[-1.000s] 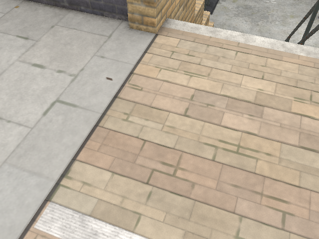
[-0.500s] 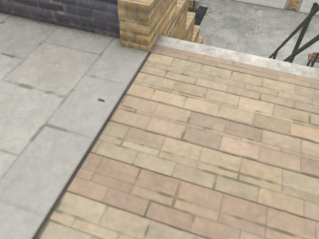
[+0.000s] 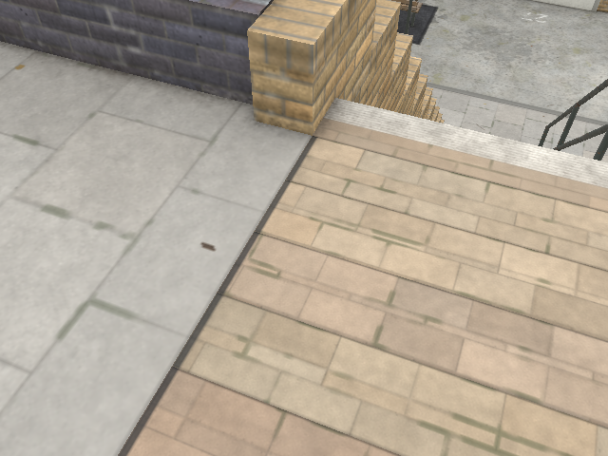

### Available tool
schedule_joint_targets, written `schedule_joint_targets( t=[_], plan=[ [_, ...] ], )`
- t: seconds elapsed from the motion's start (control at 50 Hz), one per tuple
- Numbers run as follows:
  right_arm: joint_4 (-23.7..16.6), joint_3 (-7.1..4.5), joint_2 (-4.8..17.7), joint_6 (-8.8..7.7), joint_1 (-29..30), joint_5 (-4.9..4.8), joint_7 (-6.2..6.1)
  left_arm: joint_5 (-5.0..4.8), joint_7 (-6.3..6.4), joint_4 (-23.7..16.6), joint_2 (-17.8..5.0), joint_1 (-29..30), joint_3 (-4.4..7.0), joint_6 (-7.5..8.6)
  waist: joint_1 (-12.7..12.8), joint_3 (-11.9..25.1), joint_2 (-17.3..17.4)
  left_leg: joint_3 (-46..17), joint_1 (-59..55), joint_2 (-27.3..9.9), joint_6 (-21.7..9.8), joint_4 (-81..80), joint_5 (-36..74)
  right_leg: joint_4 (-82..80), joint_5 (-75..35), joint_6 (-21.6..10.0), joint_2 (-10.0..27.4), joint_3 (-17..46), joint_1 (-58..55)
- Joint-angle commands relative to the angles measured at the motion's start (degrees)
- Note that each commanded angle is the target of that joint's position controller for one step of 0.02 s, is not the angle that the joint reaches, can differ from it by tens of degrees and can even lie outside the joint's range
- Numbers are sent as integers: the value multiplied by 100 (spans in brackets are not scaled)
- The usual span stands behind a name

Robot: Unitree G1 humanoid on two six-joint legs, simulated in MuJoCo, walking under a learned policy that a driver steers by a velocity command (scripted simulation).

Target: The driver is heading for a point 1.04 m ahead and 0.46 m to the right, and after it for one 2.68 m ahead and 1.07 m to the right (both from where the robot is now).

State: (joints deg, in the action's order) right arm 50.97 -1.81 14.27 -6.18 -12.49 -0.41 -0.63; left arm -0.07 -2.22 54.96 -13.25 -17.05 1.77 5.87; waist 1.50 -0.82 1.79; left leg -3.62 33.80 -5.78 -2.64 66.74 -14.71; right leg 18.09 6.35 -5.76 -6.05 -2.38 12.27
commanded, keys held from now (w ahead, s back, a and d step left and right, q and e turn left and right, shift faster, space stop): w+e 1.00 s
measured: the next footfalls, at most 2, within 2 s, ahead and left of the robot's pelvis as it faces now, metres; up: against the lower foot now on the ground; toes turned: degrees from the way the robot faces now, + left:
left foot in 0.28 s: +0.32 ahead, +0.15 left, +0.00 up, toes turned -10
right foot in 0.82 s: +0.50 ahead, -0.18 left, +0.00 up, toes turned -31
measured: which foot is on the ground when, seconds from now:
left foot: up 0.00-0.26, down 0.28-0.82, up 0.84-1.00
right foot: down 0.00-0.28, up 0.30-0.80, down 0.82-1.00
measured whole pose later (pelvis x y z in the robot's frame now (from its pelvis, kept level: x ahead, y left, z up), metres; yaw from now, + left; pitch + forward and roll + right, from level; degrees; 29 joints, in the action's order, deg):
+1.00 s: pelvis +0.46 -0.09 +0.00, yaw -34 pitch +2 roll +0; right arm 44.3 -3.3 16.8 -6.8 -9.6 0.0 -0.4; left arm -0.7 -2.0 40.8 -15.3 -15.3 4.3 3.0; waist 0.4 -2.6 1.4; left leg -3.2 31.2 -6.2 0.5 66.8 -18.2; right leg 25.2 9.4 -6.1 -6.1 0.9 17.4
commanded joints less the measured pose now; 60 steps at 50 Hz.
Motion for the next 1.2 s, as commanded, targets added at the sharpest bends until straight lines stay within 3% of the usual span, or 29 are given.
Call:
schedule_joint_targets(
  t=[0.02,0.1,0.16,0.22,0.26,0.28,0.3,0.32,0.34,0.36,0.38,0.42,0.5,0.62,0.72,0.78,0.8,0.82,0.84,0.86,0.88,0.9,0.92,0.94,0.96,1.0,1.06,1.14,1.2],
  plan=[
    [-314,-83,311,27,-246,104,-94,-11,105,-398,-757,300,134,121,-332,-258,-365,35,21,-209,262,-958,695,-1301,-19,-1063,1497,1497,770],
    [-603,-43,250,-27,798,39,-59,-93,238,-368,-968,-205,216,34,22,-184,-462,109,-292,134,417,-2824,1763,-1043,-88,-778,1339,1341,543],
    [-770,-45,343,-65,1293,-46,10,-162,261,-317,-998,-528,245,-31,210,-147,-562,73,-536,302,493,-3445,1755,-740,288,-717,1473,1612,202],
    [-842,-131,607,-154,1247,-78,73,-167,305,-351,-1009,-542,279,-105,59,-43,-663,-51,-1003,351,387,-3956,1261,-222,650,-567,1643,2071,-174],
    [-630,-264,835,-209,395,-54,51,-122,321,-463,-833,-408,239,-156,-390,298,-692,28,-2153,328,173,-4254,761,640,481,-345,1326,2079,19],
    [-488,-375,1185,-245,-558,34,14,-60,296,-628,-464,-264,118,-138,-804,1023,-182,-723,-3537,-510,-175,-4267,475,2233,734,-122,874,1633,696],
    [-400,-526,1751,-163,-1130,100,1,-119,268,-854,32,-807,-22,-23,-643,1732,1564,-2918,-5407,-1844,-999,-4668,-184,4035,2286,190,104,760,2653],
    [-411,-445,1325,-153,-1111,116,29,-264,273,-841,-462,-890,67,19,-630,1731,1581,-3964,-5352,-2038,-1184,-5021,-1067,5175,2582,208,433,1074,3470],
    [-541,-319,848,-173,-767,85,43,-287,286,-855,-902,-529,186,-8,-647,1086,836,-3144,-4709,-1809,-933,-5043,-945,5547,2071,180,679,1221,3631],
    [-601,-255,683,-159,-383,66,66,-240,302,-876,-867,-323,213,-63,-499,718,400,-2280,-4022,-1518,-740,-5118,-312,5521,1575,233,896,1097,3426],
    [-610,-210,530,-132,-78,53,86,-177,305,-910,-787,-209,234,-109,-367,405,304,-1687,-3494,-1232,-649,-5298,179,5270,1219,292,1036,1057,3261],
    [-533,-199,464,-127,55,89,96,-165,249,-986,-581,-180,252,-223,-201,139,499,-834,-2880,-914,-554,-5609,828,5005,838,364,1232,901,2848],
    [-325,-304,675,-156,-225,103,59,-149,202,-1265,-417,153,250,-330,-201,29,241,-36,-2910,-944,-731,-5762,1994,4579,253,468,1279,886,3147],
    [-224,-368,932,-51,-424,73,-28,-116,24,-1725,-321,1222,197,-306,-488,-234,166,835,-3167,-952,-631,-5840,1996,2826,-871,416,1227,491,3065],
    [-88,-424,1115,104,-731,-41,-35,-149,-149,-2147,-347,1912,186,-316,-609,-474,184,1215,-3828,-1180,-481,-5511,2359,2113,-261,166,1109,53,2994],
    [-152,-495,1380,206,-600,-88,-76,-125,-170,-2168,-633,1428,340,-359,-164,14,475,1544,-3893,-1142,-325,-4327,5013,1961,558,-175,551,-452,1755],
    [-183,-506,1428,253,-493,-109,-96,-137,-146,-1972,-853,635,483,-368,305,432,429,1684,-3662,-1003,-221,-3280,5526,1624,394,-360,274,-568,692],
    [-255,-463,1337,244,-492,-79,-120,-134,-42,-1676,-1256,-396,699,-402,776,953,150,1735,-2639,-757,8,-1803,4759,1362,113,-600,257,-207,-1024],
    [-500,-246,587,156,-750,187,-68,-163,90,-1580,-1862,-689,809,-433,422,1265,-1321,1651,-389,-59,284,232,-227,1216,-28,-1150,1727,2182,-2741],
    [-768,-149,537,-115,-803,48,13,-85,47,-1814,-1946,-700,742,-313,284,2364,-1548,214,904,730,351,1475,-2107,128,1025,-2102,2667,5157,-3687],
    [-934,-268,975,-257,-13,-178,65,-51,2,-1734,-1465,-677,618,-240,567,1824,-791,-204,1517,425,249,1595,-1541,-151,834,-1700,2477,4538,-3407],
    [-1001,-248,951,-311,137,-198,67,-88,0,-1722,-1244,-386,552,-191,365,1126,-658,-115,1540,201,139,1158,-982,-120,377,-1460,2231,3611,-2587],
    [-884,-258,911,-300,78,-64,6,-112,3,-1816,-1072,102,493,-179,55,772,-158,-122,1096,-49,163,697,-572,-127,-100,-1219,1935,2951,-1663],
    [-855,-315,972,-234,-30,28,-19,-83,10,-1902,-900,411,432,-178,-167,569,-212,-127,669,-183,212,303,-363,-217,-613,-1105,1723,2523,-984],
    [-874,-338,965,-145,-124,53,2,-41,29,-1952,-849,521,407,-175,-307,518,-326,-142,354,-238,263,123,-226,-359,-797,-1089,1609,2366,-576],
    [-964,-324,796,-26,-96,119,7,-68,81,-1915,-920,442,428,-134,-363,458,-333,-31,193,-185,429,-274,-27,-486,-1281,-1161,1495,2112,-154],
    [-1207,-272,637,28,523,165,-21,-82,205,-1800,-1075,107,469,-138,-190,243,-392,47,428,-20,599,-1255,776,-539,-1387,-1073,1318,1849,38],
    [-1445,-192,488,-29,1371,92,65,-131,285,-1670,-1084,-244,462,-204,150,101,-648,55,96,337,570,-2944,1892,-409,-614,-758,1092,1777,62],
    [-1608,-203,582,-100,1742,23,159,-161,303,-1562,-1130,-474,472,-239,286,43,-710,-3,-146,496,499,-3492,1949,-167,-340,-705,1250,2135,-146]
  ],
)
Velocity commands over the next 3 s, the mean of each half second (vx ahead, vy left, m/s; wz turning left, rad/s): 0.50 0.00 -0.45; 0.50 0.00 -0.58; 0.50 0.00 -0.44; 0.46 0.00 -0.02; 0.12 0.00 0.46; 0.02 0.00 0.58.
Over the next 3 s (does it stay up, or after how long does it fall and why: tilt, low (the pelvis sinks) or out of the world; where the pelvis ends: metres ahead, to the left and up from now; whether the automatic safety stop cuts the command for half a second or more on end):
stays up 0.91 -0.52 0.00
